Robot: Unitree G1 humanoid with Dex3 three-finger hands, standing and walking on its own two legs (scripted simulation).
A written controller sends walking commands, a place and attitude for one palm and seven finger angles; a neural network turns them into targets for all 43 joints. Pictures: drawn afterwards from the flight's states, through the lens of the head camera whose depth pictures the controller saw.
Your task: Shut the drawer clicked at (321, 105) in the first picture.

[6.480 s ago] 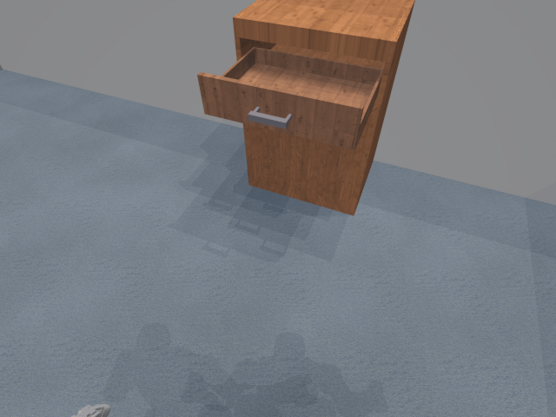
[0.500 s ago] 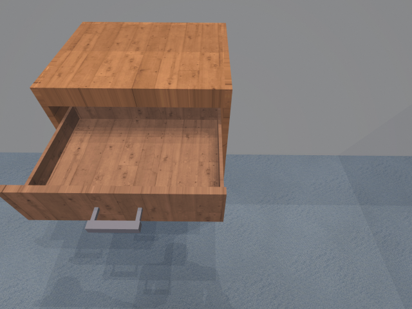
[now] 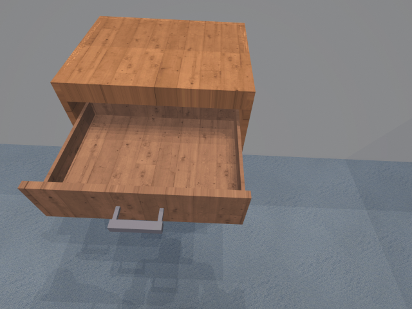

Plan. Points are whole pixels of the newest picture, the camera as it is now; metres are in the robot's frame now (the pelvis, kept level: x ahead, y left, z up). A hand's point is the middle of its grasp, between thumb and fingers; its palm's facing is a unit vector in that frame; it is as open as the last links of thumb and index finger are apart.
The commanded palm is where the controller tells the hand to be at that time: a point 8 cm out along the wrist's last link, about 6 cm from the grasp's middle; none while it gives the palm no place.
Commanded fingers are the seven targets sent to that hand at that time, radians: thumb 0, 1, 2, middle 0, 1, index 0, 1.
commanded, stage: raise the hand and make a fist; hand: left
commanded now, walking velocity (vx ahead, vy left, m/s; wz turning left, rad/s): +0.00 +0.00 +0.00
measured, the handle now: (137, 218) +0.32 +0.19 -0.09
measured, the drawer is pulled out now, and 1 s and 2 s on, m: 0.30 0.30 0.30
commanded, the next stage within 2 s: bring the fist close to the handle in 1.86 s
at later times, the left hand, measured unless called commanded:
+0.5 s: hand out of the picture +0.13 +0.17 -0.05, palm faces +0.13 -0.99 -0.06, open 5.4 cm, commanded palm +0.11 +0.22 -0.04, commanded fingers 0.00 0.90 0.90 -0.76 -0.91 -0.76 -0.91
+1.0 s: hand (124, 300) +0.14 +0.15 -0.02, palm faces +0.04 -1.00 -0.03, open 3.2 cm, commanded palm +0.11 +0.20 -0.01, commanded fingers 0.00 0.90 0.90 -1.26 -1.45 -1.26 -1.45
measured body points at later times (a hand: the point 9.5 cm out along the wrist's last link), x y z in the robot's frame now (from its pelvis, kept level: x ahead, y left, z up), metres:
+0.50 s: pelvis -0.04 -0.04 -0.10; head +0.00 -0.03 +0.35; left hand +0.12 +0.22 -0.04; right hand +0.19 -0.27 -0.14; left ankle +0.03 +0.09 -0.74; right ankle -0.03 -0.13 -0.74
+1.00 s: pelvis -0.02 -0.02 -0.08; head +0.03 -0.02 +0.37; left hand +0.13 +0.21 -0.02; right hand +0.17 -0.27 -0.14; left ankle +0.03 +0.09 -0.74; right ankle -0.03 -0.13 -0.74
